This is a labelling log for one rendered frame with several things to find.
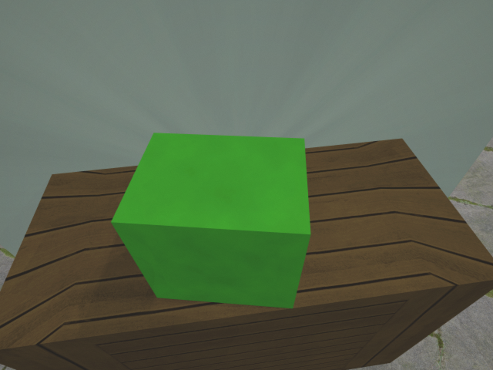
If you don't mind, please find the carton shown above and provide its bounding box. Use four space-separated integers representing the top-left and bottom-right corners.
111 133 310 308

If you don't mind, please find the pedestal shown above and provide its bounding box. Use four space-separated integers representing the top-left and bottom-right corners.
0 139 493 370

